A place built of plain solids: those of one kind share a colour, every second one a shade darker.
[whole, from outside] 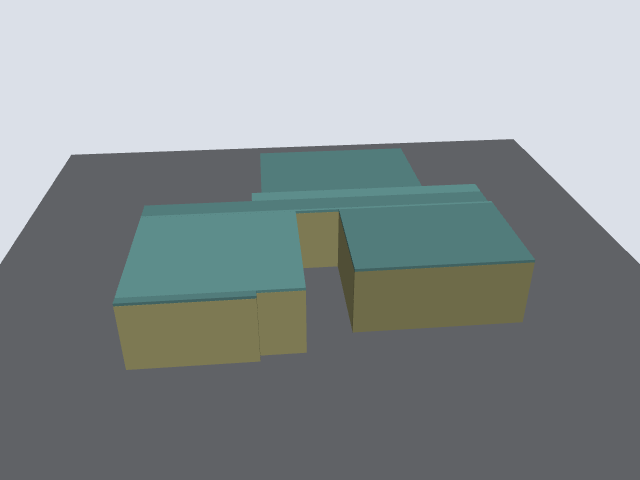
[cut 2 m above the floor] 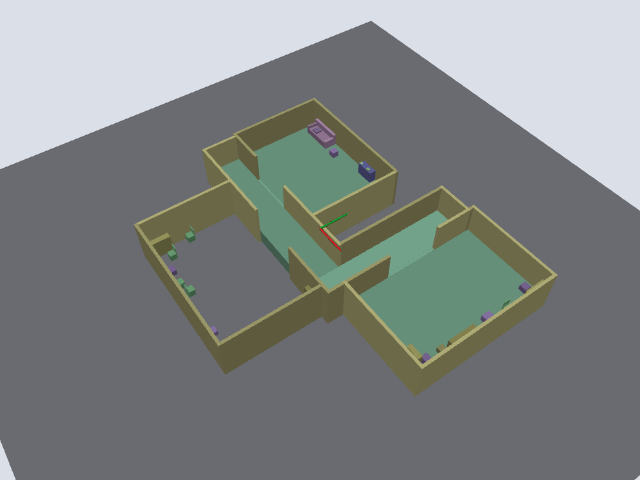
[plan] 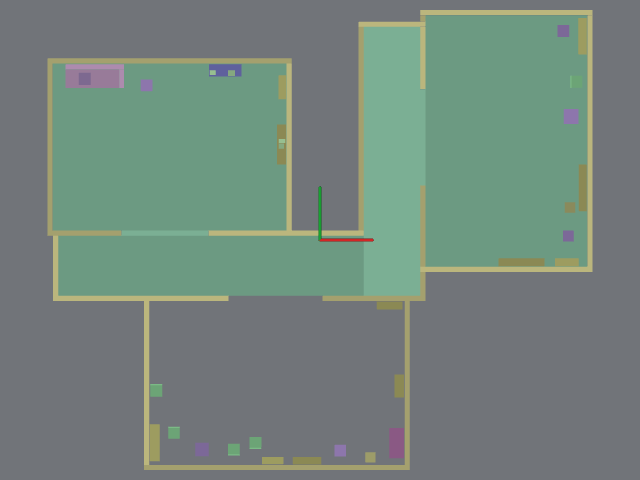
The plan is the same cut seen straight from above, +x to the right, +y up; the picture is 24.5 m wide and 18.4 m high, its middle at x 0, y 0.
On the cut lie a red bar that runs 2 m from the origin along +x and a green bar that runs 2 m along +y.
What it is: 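A storey of a split-level house; a hall and three lower rooms open beside it; the rooms' floors lie 1.03 m, 0.178 m and not at all below the hall's; a bare drop, one riser, a flush line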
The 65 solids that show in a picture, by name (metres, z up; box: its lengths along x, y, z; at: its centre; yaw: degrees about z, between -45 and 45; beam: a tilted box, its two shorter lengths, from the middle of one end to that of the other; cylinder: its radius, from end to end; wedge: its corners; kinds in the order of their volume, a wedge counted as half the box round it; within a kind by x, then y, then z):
{
 "floor_1": {"box": [3.34, 0.2, 0.9], "at": [-5.94, 0.26, 0.4]},
 "floor_2": {"box": [8.97, 6.4, 0.9], "at": [-5.77, 3.56, 0.4]},
 "floor_3": {"box": [11.71, 2.3, 1.08], "at": [-4.18, -0.99, 0.49]},
 "floor_4": {"box": [2.16, 10.31, 1.08], "at": [2.76, 3.02, 0.49]},
 "floor_5": {"box": [0.2, 3.69, 1.08], "at": [3.94, 3.94, 0.49]},
 "floor_6": {"box": [6.21, 9.64, 1.08], "at": [7.15, 3.8, 0.49]},
 "wall_1": {"box": [0.2, 6.4, 3.9], "at": [-10.35, 3.56, 1.9]},
 "wall_2": {"box": [0.2, 2.3, 3.9], "at": [-10.13, -0.99, 1.9]},
 "wall_3": {"box": [2.84, 0.2, 3.9], "at": [-9.03, 0.26, 1.9]},
 "wall_4": {"box": [6.72, 0.2, 3.9], "at": [-6.87, -2.24, 1.9]},
 "wall_5": {"box": [0.2, 6.28, 3.9], "at": [-6.65, -5.48, 1.9]},
 "wall_6": {"box": [9.37, 0.2, 3.9], "at": [-5.77, 6.86, 1.9]},
 "wall_7": {"box": [10.19, 0.2, 3.9], "at": [-1.65, -8.72, 1.9]},
 "wall_8": {"box": [5.95, 0.2, 3.9], "at": [-1.3, 0.26, 1.9]},
 "wall_9": {"box": [0.2, 6.4, 3.9], "at": [-1.18, 3.56, 1.9]},
 "wall_10": {"box": [0.2, 7.81, 3.9], "at": [1.58, 4.27, 1.9]},
 "wall_11": {"box": [3.95, 0.2, 3.9], "at": [2.07, -2.24, 1.9]},
 "wall_12": {"box": [2.56, 0.2, 3.9], "at": [2.76, 8.27, 1.9]},
 "wall_13": {"box": [0.2, 6.28, 3.9], "at": [3.34, -5.48, 1.9]},
 "wall_14": {"box": [0.2, 0.91, 3.9], "at": [3.94, -1.68, 1.9]},
 "wall_15": {"box": [0.2, 3.11, 3.9], "at": [3.94, 0.53, 1.9]},
 "wall_16": {"box": [0.2, 2.39, 3.9], "at": [3.94, 6.98, 1.9]},
 "wall_17": {"box": [0.2, 0.25, 3.9], "at": [3.94, 8.5, 1.9]},
 "wall_18": {"box": [6.61, 0.2, 3.9], "at": [7.15, -1.12, 1.9]},
 "wall_19": {"box": [6.61, 0.2, 3.9], "at": [7.15, 8.72, 1.9]},
 "wall_20": {"box": [0.2, 9.64, 3.9], "at": [10.35, 3.8, 1.9]},
 "roof_1": {"box": [9.37, 6.6, 0.16], "at": [-5.77, 3.66, 3.93]},
 "roof_2": {"box": [14.27, 1.11, 0.16], "at": [-3.1, -1.78, 3.93]},
 "roof_3": {"box": [10.19, 6.48, 0.16], "at": [-1.65, -5.58, 3.93]},
 "roof_4": {"box": [20.9, 0.2, 0.16], "at": [0.0, 0.26, 3.93]},
 "roof_5": {"box": [20.68, 1.39, 0.16], "at": [0.11, -0.53, 3.93]},
 "roof_6": {"box": [8.97, 8.01, 0.16], "at": [5.96, 4.37, 3.93]},
 "roof_7": {"box": [6.61, 0.45, 0.16], "at": [7.15, 8.6, 3.93]},
 "case_1": {"box": [0.39, 1.42, 1.35], "at": [-6.33, -7.77, 0.63]},
 "case_2": {"box": [0.83, 0.28, 1.37], "at": [-1.81, -8.46, 0.64]},
 "case_3": {"box": [0.35, 1.54, 0.91], "at": [-1.48, 3.66, 1.3]},
 "case_4": {"box": [0.29, 0.92, 1.42], "at": [-1.45, 5.86, 1.56]},
 "case_5": {"box": [1.1, 0.29, 1.47], "at": [-0.5, -8.46, 0.69]},
 "case_6": {"box": [0.99, 0.31, 1.8], "at": [2.67, -2.51, 0.85]},
 "case_7": {"box": [0.37, 0.89, 1.82], "at": [3.04, -5.6, 0.86]},
 "case_8": {"box": [1.77, 0.31, 1.3], "at": [7.72, -0.85, 1.68]},
 "case_9": {"box": [0.92, 0.31, 2.07], "at": [9.46, -0.85, 2.06]},
 "case_10": {"box": [0.34, 1.41, 1.26], "at": [10.06, 7.81, 1.66]},
 "case_11": {"box": [0.32, 1.8, 1.76], "at": [10.07, 2.0, 1.91]},
 "wardrobe_1": {"box": [0.57, 1.17, 2.1], "at": [2.94, -7.79, 1.0]},
 "sofa_1": {"box": [0.18, 0.72, 0.62], "at": [-9.67, 6.18, 1.16]},
 "sofa_2": {"box": [1.88, 0.72, 0.44], "at": [-8.64, 6.18, 1.07]},
 "sofa_3": {"box": [2.24, 0.2, 0.87], "at": [-8.64, 6.64, 1.28]},
 "sofa_4": {"box": [0.18, 0.72, 0.62], "at": [-7.61, 6.18, 1.16]},
 "pouf_1": {"box": [0.45, 0.45, 0.43], "at": [-6.64, 5.93, 1.06]},
 "pouf_2": {"box": [0.52, 0.52, 0.44], "at": [-4.52, -8.03, 0.17]},
 "pouf_3": {"box": [0.45, 0.45, 0.43], "at": [0.78, -8.07, 0.16]},
 "pouf_4": {"box": [0.46, 0.46, 0.38], "at": [9.33, 8.01, 1.22]},
 "pouf_5": {"box": [0.42, 0.42, 0.45], "at": [9.52, 0.15, 1.25]},
 "pouf_6": {"box": [0.57, 0.57, 0.44], "at": [9.62, 4.73, 1.24]},
 "sideboard_1": {"box": [1.25, 0.48, 0.84], "at": [-3.63, 6.5, 1.27]},
 "chair_1": {"box": [0.46, 0.44, 0.51], "at": [-6.28, -5.79, 0.21]},
 "chair_2": {"box": [0.45, 0.41, 0.5], "at": [-5.6, -7.41, 0.2]},
 "chair_3": {"box": [0.46, 0.41, 0.51], "at": [-3.3, -8.01, 0.21]},
 "chair_4": {"box": [0.46, 0.41, 0.5], "at": [-2.48, -7.76, 0.2]},
 "chair_5": {"box": [0.41, 0.47, 0.42], "at": [9.85, 6.06, 1.23]},
 "basket_1": {"box": [0.4, 0.4, 0.4], "at": [1.93, -8.33, 0.15]},
 "basket_2": {"box": [0.4, 0.4, 0.38], "at": [9.58, 1.25, 1.22]},
 "cushion_1": {"box": [0.47, 0.47, 0.11], "at": [-9.02, 6.18, 1.34]},
 "books_1": {"box": [0.27, 0.22, 0.08], "at": [-3.39, 6.4, 1.73]}
}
